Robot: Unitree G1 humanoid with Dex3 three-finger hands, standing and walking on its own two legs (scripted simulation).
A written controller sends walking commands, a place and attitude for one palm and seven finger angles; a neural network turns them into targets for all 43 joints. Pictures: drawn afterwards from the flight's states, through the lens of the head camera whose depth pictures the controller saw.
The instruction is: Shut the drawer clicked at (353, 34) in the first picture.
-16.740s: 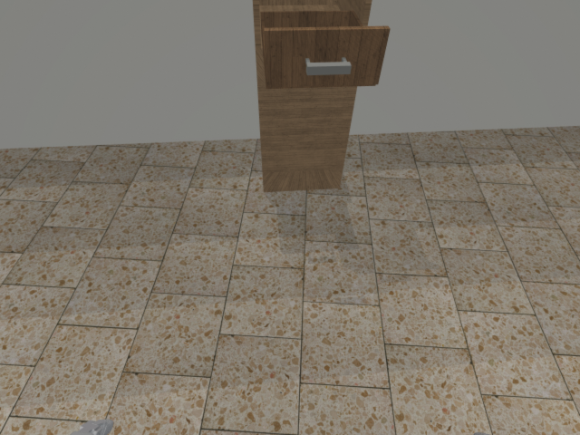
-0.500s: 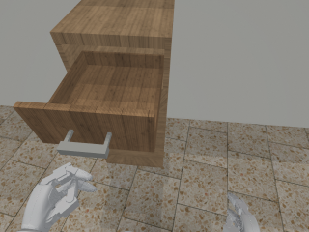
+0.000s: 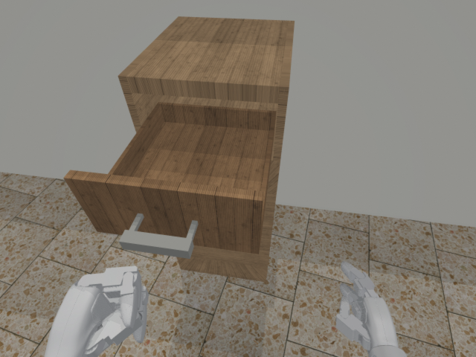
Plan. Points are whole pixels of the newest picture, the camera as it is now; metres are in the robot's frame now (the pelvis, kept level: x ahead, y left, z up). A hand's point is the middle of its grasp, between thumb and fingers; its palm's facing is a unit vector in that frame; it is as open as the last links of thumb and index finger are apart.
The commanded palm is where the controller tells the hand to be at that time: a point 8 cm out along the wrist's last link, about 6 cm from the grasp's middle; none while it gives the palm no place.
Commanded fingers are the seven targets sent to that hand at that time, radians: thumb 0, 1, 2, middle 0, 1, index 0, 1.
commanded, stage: raise the hand and make a fist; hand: left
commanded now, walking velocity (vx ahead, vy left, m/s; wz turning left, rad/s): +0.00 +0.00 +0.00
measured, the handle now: (161, 233) +0.31 +0.17 +0.06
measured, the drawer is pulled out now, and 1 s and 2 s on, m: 0.29 0.29 0.29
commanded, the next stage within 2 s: bring the fist close to the handle in 0.60 s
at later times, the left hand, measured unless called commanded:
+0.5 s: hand (128, 316) +0.14 +0.14 +0.15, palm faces -0.02 -0.99 -0.13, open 3.3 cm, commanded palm +0.08 +0.19 +0.16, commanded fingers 0.00 0.90 0.90 -1.40 -1.60 -1.40 -1.60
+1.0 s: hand (137, 308) +0.15 +0.14 +0.12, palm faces -0.02 -1.00 -0.08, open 3.3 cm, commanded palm +0.12 +0.20 +0.13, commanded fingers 0.00 0.90 0.90 -1.40 -1.60 -1.40 -1.60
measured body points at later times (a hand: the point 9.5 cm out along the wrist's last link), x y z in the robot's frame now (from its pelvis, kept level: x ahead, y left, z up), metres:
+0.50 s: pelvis +0.00 -0.02 +0.01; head -0.03 -0.04 +0.46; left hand +0.13 +0.19 +0.16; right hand +0.20 -0.24 -0.03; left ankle +0.00 +0.10 -0.71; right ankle -0.01 -0.11 -0.71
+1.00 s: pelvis +0.00 -0.02 +0.01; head -0.02 -0.04 +0.46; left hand +0.15 +0.20 +0.13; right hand +0.20 -0.24 -0.03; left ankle +0.00 +0.10 -0.71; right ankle -0.01 -0.11 -0.71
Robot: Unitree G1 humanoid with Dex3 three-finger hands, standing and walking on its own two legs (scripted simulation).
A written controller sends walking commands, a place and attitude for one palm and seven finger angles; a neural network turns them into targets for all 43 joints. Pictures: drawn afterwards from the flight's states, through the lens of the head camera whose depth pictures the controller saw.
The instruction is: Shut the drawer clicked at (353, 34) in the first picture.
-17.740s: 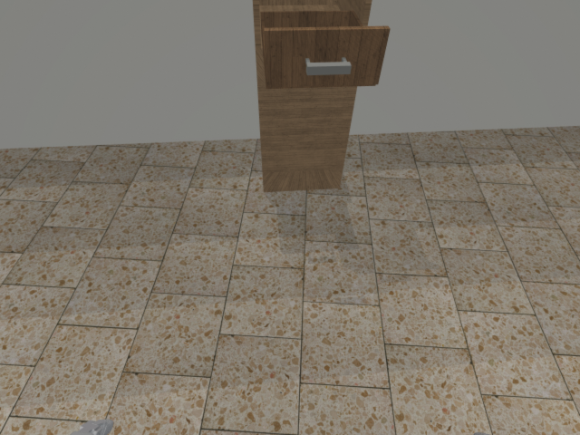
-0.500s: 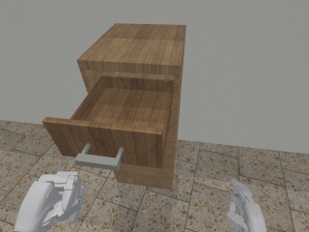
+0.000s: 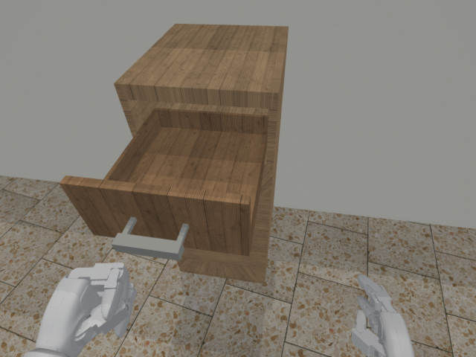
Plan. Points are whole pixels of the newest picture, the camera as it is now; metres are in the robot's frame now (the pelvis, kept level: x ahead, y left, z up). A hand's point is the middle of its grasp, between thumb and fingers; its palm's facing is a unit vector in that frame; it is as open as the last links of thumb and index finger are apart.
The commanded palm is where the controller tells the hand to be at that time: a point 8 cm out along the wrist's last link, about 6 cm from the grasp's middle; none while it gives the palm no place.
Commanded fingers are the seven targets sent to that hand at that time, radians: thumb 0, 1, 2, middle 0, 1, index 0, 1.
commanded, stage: bring the fist close to the handle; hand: left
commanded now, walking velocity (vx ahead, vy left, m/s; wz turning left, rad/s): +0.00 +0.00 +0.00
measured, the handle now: (153, 236) +0.31 +0.19 +0.04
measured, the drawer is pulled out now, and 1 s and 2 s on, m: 0.29 0.29 0.22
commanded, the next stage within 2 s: push the drawer shut in 1.10 s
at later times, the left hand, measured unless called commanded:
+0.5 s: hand (154, 293) +0.20 +0.15 +0.07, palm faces -0.06 -1.00 -0.04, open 3.3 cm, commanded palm +0.17 +0.21 +0.06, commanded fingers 0.00 0.90 0.90 -1.40 -1.60 -1.40 -1.60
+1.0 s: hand (163, 283) +0.22 +0.15 +0.04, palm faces -0.07 -1.00 -0.05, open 3.3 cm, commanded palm +0.20 +0.21 +0.05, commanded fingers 0.00 0.90 0.90 -1.40 -1.60 -1.40 -1.60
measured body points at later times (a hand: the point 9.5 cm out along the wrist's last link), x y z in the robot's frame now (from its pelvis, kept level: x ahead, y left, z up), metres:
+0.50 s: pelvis +0.00 +0.02 -0.01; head +0.02 +0.00 +0.43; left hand +0.19 +0.20 +0.07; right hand +0.17 -0.21 -0.09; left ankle +0.00 +0.12 -0.72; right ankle -0.01 -0.09 -0.72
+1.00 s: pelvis +0.00 +0.01 -0.03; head +0.04 +0.00 +0.42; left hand +0.22 +0.20 +0.05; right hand +0.17 -0.23 -0.11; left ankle +0.00 +0.12 -0.72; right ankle -0.01 -0.09 -0.72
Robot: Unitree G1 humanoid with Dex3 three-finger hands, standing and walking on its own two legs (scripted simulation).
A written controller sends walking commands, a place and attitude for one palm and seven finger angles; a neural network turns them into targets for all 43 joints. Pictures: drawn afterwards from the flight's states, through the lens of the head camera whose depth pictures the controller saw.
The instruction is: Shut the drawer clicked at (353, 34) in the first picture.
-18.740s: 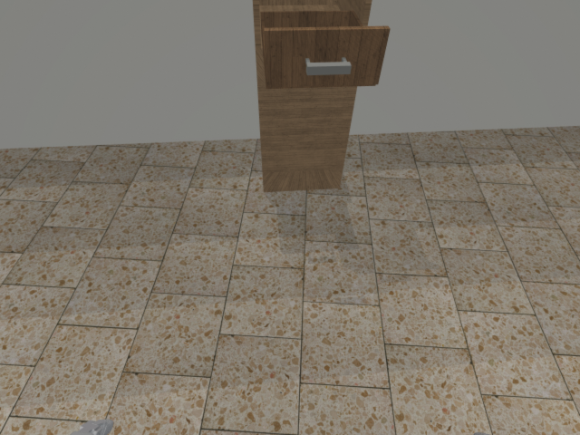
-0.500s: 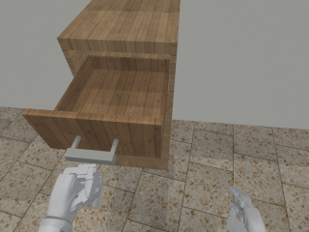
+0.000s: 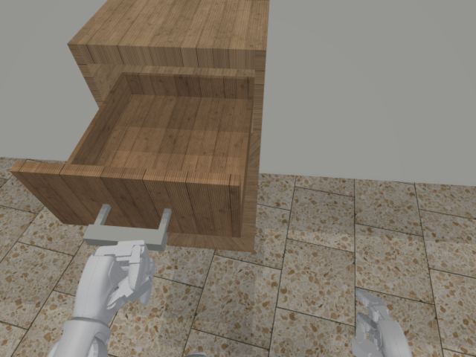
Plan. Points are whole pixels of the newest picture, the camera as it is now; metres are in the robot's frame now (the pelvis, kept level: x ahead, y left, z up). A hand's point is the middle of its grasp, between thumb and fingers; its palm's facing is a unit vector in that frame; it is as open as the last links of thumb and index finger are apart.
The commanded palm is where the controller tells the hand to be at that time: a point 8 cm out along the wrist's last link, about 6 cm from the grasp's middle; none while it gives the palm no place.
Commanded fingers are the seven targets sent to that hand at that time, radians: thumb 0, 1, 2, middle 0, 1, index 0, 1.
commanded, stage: bring the fist close to the handle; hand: left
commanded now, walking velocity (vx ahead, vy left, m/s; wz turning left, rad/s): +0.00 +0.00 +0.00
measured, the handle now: (131, 225) +0.31 +0.19 +0.07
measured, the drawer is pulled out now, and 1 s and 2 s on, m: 0.29 0.22 0.10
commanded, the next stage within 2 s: push the drawer shut in 0.10 s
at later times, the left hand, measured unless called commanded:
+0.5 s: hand (147, 276) +0.23 +0.14 +0.06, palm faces -0.07 -1.00 -0.06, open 2.9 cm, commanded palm +0.23 +0.20 +0.07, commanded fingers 0.00 0.90 0.90 -1.40 -1.60 -1.40 -1.60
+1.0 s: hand (155, 235) +0.29 +0.15 +0.07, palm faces -0.09 -1.00 -0.05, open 3.0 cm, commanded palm +0.29 +0.20 +0.07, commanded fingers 0.00 0.90 0.90 -1.40 -1.60 -1.40 -1.60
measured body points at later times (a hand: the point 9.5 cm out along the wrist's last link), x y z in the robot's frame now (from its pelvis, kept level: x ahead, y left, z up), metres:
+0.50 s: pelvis +0.00 +0.00 +0.00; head +0.04 -0.02 +0.45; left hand +0.23 +0.20 +0.07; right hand +0.17 -0.24 -0.09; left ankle +0.00 +0.11 -0.69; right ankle -0.01 -0.10 -0.69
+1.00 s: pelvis -0.02 +0.00 +0.01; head +0.03 -0.01 +0.45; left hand +0.29 +0.20 +0.07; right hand +0.13 -0.24 -0.09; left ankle +0.00 +0.11 -0.69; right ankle -0.01 -0.10 -0.69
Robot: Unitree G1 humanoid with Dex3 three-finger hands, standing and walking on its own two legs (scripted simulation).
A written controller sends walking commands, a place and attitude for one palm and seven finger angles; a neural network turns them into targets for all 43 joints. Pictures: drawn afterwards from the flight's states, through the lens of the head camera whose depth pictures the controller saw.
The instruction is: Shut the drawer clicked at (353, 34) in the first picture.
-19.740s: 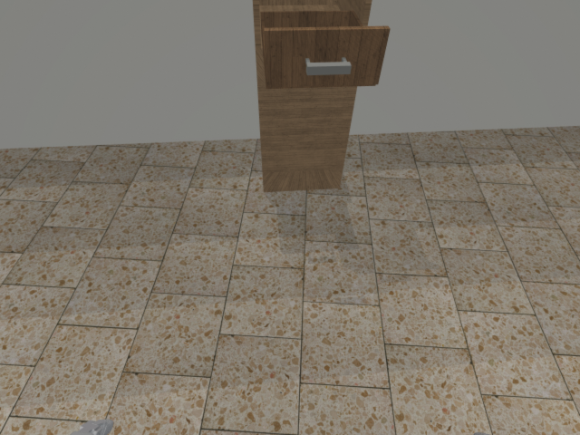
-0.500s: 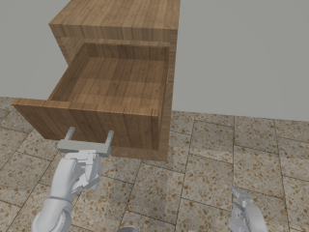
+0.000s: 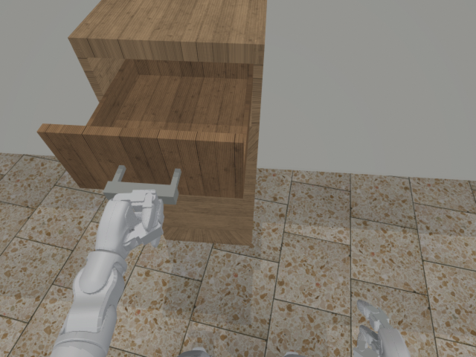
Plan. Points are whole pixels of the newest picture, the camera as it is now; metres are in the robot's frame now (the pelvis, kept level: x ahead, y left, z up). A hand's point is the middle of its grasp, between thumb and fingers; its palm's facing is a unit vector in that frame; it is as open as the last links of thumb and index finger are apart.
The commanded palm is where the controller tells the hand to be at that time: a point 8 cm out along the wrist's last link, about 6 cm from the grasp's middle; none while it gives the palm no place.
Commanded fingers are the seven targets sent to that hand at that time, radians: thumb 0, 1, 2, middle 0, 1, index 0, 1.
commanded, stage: push the drawer shut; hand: left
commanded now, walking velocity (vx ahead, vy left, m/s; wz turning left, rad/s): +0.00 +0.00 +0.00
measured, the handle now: (145, 182) +0.39 +0.18 +0.06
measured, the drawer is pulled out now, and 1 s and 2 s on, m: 0.22 0.10 0.00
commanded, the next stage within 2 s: pull the fist back off the drawer in 2.00 s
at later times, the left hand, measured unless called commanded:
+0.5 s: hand (165, 195) +0.37 +0.14 +0.06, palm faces -0.08 -1.00 -0.04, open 2.9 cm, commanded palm +0.36 +0.19 +0.07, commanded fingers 0.00 0.90 0.90 -1.40 -1.60 -1.40 -1.60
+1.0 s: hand (176, 167) +0.43 +0.13 +0.06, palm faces -0.07 -1.00 -0.04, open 3.0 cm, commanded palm +0.43 +0.18 +0.07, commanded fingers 0.00 0.90 0.90 -1.40 -1.60 -1.40 -1.60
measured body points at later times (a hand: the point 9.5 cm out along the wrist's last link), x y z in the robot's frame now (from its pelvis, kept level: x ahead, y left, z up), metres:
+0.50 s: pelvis +0.00 +0.01 +0.00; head +0.06 +0.00 +0.45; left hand +0.37 +0.19 +0.06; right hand +0.12 -0.25 -0.11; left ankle +0.02 +0.11 -0.70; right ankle +0.01 -0.10 -0.70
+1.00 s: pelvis +0.00 +0.00 -0.01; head +0.07 +0.00 +0.44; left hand +0.43 +0.19 +0.06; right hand +0.07 -0.26 -0.13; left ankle +0.02 +0.11 -0.70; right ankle +0.01 -0.10 -0.70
